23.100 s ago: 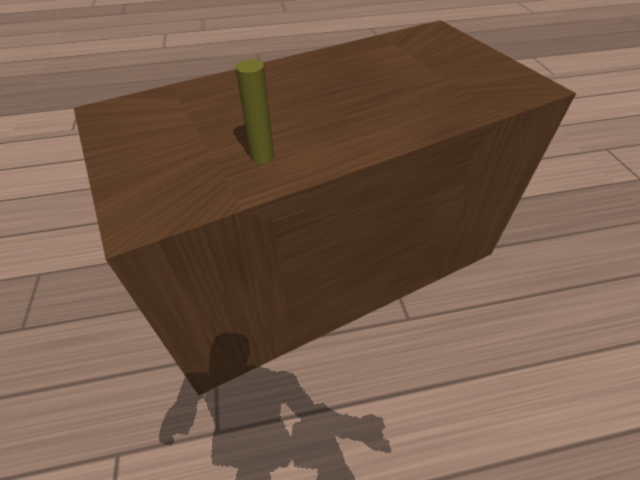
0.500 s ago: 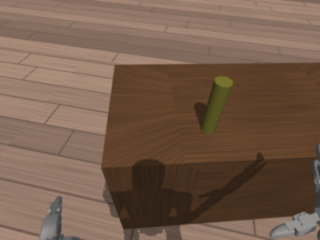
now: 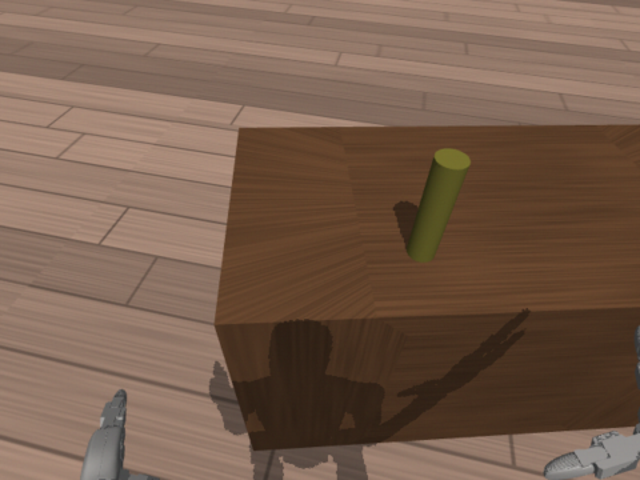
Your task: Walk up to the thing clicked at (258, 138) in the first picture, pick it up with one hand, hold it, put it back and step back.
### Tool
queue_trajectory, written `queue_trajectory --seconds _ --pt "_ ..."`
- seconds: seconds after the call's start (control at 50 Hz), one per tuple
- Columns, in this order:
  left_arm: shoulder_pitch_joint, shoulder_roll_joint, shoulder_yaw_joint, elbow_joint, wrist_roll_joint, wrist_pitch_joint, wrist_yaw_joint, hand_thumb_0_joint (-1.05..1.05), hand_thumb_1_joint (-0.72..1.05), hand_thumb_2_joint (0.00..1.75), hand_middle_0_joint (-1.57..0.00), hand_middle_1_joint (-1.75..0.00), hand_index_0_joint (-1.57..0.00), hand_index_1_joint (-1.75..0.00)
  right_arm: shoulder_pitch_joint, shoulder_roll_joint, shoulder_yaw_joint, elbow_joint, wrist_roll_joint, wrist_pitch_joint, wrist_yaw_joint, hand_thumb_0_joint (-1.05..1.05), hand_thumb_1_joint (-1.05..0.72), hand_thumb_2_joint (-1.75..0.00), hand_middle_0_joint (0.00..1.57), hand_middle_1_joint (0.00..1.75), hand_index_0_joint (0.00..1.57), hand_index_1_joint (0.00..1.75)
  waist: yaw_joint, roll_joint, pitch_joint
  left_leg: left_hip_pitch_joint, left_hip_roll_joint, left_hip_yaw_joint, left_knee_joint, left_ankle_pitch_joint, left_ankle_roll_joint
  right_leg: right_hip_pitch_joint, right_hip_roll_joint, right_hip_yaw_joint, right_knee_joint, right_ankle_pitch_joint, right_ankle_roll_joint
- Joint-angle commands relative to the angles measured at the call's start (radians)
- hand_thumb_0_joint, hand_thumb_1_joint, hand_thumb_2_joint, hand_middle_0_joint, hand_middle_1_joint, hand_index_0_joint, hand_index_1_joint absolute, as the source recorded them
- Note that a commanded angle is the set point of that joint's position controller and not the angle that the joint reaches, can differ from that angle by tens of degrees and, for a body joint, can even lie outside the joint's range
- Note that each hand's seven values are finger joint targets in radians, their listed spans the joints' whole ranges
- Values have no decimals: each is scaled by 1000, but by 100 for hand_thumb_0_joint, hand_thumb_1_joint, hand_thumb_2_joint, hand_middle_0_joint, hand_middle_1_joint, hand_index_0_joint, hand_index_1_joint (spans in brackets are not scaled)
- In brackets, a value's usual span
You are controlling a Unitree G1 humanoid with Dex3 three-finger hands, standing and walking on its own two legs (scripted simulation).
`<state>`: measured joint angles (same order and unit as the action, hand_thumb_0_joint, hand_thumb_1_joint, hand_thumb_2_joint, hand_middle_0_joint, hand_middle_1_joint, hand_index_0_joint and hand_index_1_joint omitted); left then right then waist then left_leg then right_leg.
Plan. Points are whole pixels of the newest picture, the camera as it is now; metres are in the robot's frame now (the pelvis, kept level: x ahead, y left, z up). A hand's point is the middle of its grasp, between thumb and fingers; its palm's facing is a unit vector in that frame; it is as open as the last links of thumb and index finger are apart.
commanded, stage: home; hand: right
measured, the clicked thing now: (434, 210) +0.51 -0.19 +0.03
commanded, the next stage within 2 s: none
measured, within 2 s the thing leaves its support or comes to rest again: neither
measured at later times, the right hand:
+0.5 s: hand (461, 453) +0.18 -0.18 -0.10, palm faces +0.06 +0.98 -0.19, open 17.6 cm
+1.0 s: hand (463, 443) +0.19 -0.20 -0.12, palm faces -0.04 +0.96 -0.28, open 17.5 cm
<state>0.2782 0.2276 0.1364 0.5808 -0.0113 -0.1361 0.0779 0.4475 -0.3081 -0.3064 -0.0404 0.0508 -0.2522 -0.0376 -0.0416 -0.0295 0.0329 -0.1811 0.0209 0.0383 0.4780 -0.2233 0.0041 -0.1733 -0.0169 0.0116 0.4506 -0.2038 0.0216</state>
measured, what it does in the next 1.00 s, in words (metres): stands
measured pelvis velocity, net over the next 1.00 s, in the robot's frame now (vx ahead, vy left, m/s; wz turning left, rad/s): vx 0.03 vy -0.01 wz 0.03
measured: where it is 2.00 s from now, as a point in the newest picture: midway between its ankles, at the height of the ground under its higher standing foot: outside the picture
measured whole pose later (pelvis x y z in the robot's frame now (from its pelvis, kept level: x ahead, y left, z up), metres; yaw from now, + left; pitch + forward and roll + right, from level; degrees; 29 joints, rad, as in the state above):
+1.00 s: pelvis +0.03 -0.01 +0.00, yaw +2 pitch +0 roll +0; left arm 0.19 0.24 -0.01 0.77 0.03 -0.03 0.02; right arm 0.18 -0.23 0.02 0.71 -0.03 -0.09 -0.04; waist 0.00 0.00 0.03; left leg -0.23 0.02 0.01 0.49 -0.26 -0.01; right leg -0.21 -0.02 -0.02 0.48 -0.26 0.01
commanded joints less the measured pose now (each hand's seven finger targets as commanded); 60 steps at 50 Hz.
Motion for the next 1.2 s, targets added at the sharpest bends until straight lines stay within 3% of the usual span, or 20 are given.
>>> queue_trajectory --seconds 0.0,0.1,0.16,0.24,0.26,0.32,0.4,0.52,0.54,0.56,0.58,0.6,0.68,0.76,0.88,0.9,0.94,0.98,1.08,1.18 --pt "-128 67 -21 -146 -10 -55 -11 0 -31 32 -12 -18 -13 -18 -39 -162 -82 -125 1 -64 -11 0 56 -5 5 5 5 5 -17 23 24 -36 -7 21 -158 -109 3 -28 33 -43 -115 -62 -37" --pt "-214 -13 -130 -131 -5 -63 -15 0 9 57 -14 -20 -14 -20 -76 -95 31 -54 -12 -68 -3 0 58 -4 5 5 5 5 -9 0 -17 -16 -7 13 -158 -87 3 -19 32 -47 -116 -43 -37" --pt "-176 98 -53 -87 6 -60 0 0 33 66 -16 -23 -16 -23 -65 -91 64 20 -20 -46 -7 0 57 -5 5 5 5 5 27 -2 -73 -7 -18 25 -129 4 2 17 25 -41 -116 11 -36" --pt "-163 142 -13 -55 6 -53 6 0 65 77 -18 -26 -18 -26 -102 -71 113 135 -31 -8 -10 0 58 -4 5 5 5 5 48 20 -85 -14 -22 34 -126 42 -1 36 20 -32 -113 39 -37" --pt "-169 147 -8 -61 6 -55 8 0 73 82 -19 -27 -19 -27 -140 -64 129 152 -34 1 -10 0 59 -3 5 5 5 5 57 36 -85 -20 -22 33 -127 37 -2 49 18 -34 -115 34 -36" --pt "-185 82 -63 -47 0 -50 5 0 88 89 -20 -29 -20 -29 -203 -22 190 265 -40 24 -7 0 59 -3 5 5 5 5 59 70 -72 -30 -17 28 -133 35 -4 35 21 -34 -102 35 -40" --pt "-229 34 -110 -50 -5 -45 2 0 90 90 -20 -30 -20 -30 -299 5 244 379 -46 42 -12 0 59 -3 5 5 5 5 51 29 -109 -10 -14 21 -112 68 0 20 22 -38 -94 53 -34" --pt "-208 57 -97 -24 -4 -20 -5 0 90 90 -20 -30 -20 -30 -292 -22 241 526 -47 82 -27 0 58 -4 5 5 5 5 37 -29 -157 45 -17 17 -94 160 4 2 22 -44 -77 134 -25" --pt "-231 47 -111 -41 -7 -18 -10 0 90 90 -20 -30 -20 -30 -315 -42 236 484 -44 82 -28 0 56 -5 5 5 5 5 23 -63 -158 55 -15 16 -95 155 7 6 22 -47 -82 132 -21" --pt "-127 132 -86 30 10 -1 -12 0 90 90 -20 -30 -20 -30 -314 -87 131 451 -42 72 -54 0 56 -5 5 5 5 5 -1 -81 -120 38 -25 7 -94 102 13 -7 23 -48 -84 76 -17" --pt "-144 114 -99 13 7 3 -16 0 90 90 -20 -30 -20 -30 -269 -3 226 504 -45 78 -45 0 54 -6 5 5 5 5 22 -59 -80 15 -29 9 -106 72 12 -14 19 -50 -95 42 -17" --pt "-154 101 -102 -2 5 4 -21 0 90 90 -20 -30 -20 -30 -272 39 268 499 -41 79 -40 0 57 -4 5 5 5 5 31 -18 -75 20 -31 13 -108 72 10 -19 17 -50 -96 39 -21" --pt "-158 101 -101 -11 1 24 -25 0 90 90 -20 -30 -20 -30 -298 26 254 478 -37 77 -50 0 56 -5 5 5 5 5 23 28 -90 22 -29 10 -103 102 5 -26 20 -52 -81 73 -29" --pt "-142 103 -98 -6 0 45 -21 0 90 90 -20 -30 -20 -30 -321 51 278 508 -36 84 -49 0 57 -4 5 5 5 5 43 81 -120 15 -26 5 -89 161 -2 -2 20 -51 -59 123 -37" --pt "-139 108 -95 -3 -2 66 -12 0 90 90 -20 -30 -20 -30 -344 16 247 504 -39 90 -63 0 58 -3 5 5 5 5 31 53 -148 31 -23 1 -83 170 0 13 23 -54 -55 133 -35" --pt "-101 260 -53 93 65 76 -40 0 90 90 -20 -30 -20 -30 -219 -226 219 682 -103 129 -28 0 56 -5 5 5 5 5 38 7 -185 23 90 -101 5 366 20 43 -80 36 12 321 -44" --pt "-75 255 -57 120 54 86 -57 0 90 90 -20 -30 -20 -30 -239 -197 223 710 -89 157 -4 0 57 -4 5 5 5 5 43 -11 -245 86 94 -97 30 399 40 52 -92 43 12 375 -43" --pt "-107 250 -72 151 44 91 -66 0 90 90 -20 -30 -20 -30 -271 -167 248 747 -78 168 9 0 55 -6 5 5 5 5 38 2 -168 35 89 -104 -13 297 31 20 -89 40 -20 269 -35" --pt "-138 275 -85 249 45 100 -77 0 90 90 -20 -30 -20 -30 -319 -208 273 875 -75 182 22 0 55 -6 5 5 5 5 51 33 -88 2 91 -124 -66 243 29 30 -90 38 -62 166 -39" --pt "-163 293 -99 327 37 107 -81 0 90 90 -20 -30 -20 -30 -336 -247 284 964 -69 192 22 0 54 -6 5 5 5 5 48 53 -81 15 94 -136 -105 256 29 82 -94 40 -95 166 -41"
